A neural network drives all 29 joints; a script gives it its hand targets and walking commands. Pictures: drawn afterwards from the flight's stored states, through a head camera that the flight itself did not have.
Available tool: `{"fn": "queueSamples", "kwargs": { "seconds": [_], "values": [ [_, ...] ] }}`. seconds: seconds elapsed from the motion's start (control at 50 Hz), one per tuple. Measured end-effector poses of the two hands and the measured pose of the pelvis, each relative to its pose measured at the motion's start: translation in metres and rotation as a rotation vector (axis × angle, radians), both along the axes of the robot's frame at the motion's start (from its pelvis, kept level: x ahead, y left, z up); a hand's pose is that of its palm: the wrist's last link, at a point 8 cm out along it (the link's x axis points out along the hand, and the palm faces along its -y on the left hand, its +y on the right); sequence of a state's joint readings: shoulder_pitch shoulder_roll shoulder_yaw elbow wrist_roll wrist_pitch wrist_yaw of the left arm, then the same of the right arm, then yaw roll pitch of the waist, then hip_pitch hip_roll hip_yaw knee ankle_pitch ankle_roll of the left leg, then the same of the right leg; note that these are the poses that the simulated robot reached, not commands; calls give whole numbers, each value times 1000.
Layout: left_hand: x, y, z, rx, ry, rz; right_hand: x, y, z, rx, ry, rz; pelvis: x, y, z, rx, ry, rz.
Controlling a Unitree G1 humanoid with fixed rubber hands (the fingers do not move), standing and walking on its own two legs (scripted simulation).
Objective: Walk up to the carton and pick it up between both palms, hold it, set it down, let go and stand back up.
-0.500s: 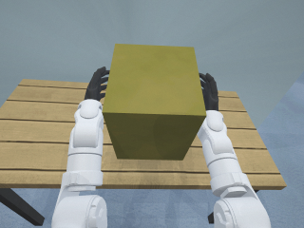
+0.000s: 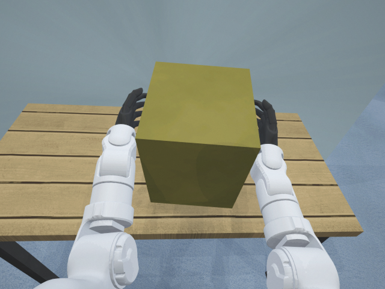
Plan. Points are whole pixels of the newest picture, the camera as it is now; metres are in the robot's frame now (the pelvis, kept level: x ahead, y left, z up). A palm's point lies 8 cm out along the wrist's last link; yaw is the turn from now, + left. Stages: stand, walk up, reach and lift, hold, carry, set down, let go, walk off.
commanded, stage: set down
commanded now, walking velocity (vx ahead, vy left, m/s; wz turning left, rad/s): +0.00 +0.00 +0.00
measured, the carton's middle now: (196, 140) +0.40 -0.03 +0.10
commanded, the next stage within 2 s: none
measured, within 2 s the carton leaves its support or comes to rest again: rests again in 1.84 s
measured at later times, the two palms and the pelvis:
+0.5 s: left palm (135, 127) +0.42 +0.10 +0.12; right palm (265, 143) +0.37 -0.18 +0.12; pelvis +0.01 +0.00 +0.00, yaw -1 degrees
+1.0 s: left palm (141, 131) +0.44 +0.09 +0.10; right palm (265, 150) +0.37 -0.19 +0.10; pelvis +0.02 +0.01 +0.00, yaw -2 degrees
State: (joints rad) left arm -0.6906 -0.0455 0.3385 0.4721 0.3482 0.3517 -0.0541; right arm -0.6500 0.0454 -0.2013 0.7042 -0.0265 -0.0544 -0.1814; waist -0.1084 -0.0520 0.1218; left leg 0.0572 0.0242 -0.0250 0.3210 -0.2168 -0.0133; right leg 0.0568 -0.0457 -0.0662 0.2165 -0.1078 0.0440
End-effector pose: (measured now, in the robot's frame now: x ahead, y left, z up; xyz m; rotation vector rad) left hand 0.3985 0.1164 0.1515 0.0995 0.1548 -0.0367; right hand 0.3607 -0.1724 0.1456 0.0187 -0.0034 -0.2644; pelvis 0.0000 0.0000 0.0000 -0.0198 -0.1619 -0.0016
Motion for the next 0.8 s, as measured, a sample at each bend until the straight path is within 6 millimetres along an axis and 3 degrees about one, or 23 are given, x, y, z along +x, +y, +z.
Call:
{"fn": "queueSamples", "kwargs": {
  "seconds": [0.16,0.8],
  "values": [
    [8,-3,-5,-8,13,-13,4,-3,0,-5,11,-13,0,0,1,2,24,-11],
    [37,-20,-46,-15,85,-92,10,-15,-37,7,76,-95,16,8,2,1,113,-26]
  ]
}}
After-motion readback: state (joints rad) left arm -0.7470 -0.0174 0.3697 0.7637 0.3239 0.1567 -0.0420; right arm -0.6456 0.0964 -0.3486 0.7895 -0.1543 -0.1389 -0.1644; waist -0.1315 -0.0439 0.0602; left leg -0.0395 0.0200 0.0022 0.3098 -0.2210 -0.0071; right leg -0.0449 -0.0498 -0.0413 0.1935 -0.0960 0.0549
